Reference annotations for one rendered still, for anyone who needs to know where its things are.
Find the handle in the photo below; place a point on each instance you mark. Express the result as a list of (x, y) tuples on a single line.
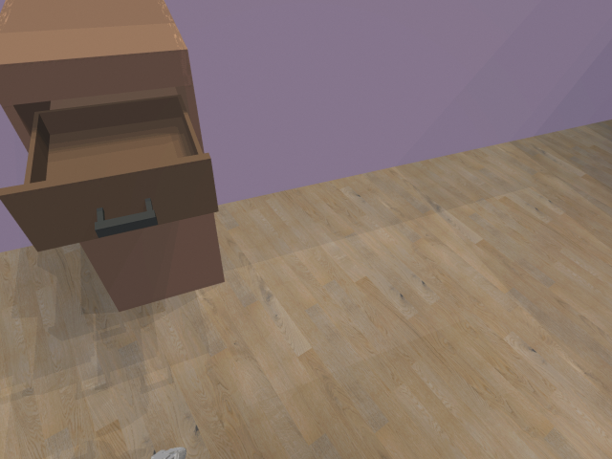
[(125, 223)]

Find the drawer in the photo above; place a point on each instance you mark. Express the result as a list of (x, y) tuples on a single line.
[(111, 156)]

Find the cabinet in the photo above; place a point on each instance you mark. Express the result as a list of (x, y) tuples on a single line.
[(58, 54)]

